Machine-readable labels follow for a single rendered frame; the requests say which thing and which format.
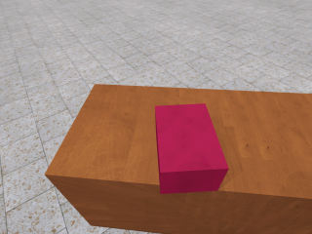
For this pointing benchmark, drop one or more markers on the carton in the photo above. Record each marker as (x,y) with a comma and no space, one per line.
(190,158)

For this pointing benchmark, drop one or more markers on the pedestal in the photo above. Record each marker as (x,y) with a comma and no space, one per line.
(107,165)

